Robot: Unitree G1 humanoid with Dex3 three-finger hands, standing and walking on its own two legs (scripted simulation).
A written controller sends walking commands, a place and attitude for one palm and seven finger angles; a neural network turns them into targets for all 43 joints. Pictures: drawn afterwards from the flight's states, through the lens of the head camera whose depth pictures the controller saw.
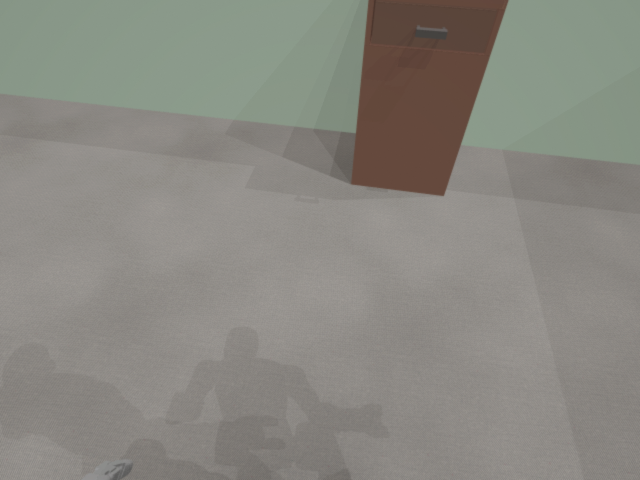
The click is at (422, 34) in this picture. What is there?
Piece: drawer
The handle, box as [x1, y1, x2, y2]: [415, 25, 447, 39]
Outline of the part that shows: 417,25 415,36 445,39 447,31 444,27 442,27 441,29 424,28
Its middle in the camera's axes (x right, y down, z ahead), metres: +0.38 -0.73 +1.35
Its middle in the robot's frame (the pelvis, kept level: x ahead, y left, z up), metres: +1.52 -0.31 -0.02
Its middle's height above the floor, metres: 0.75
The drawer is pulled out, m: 0.00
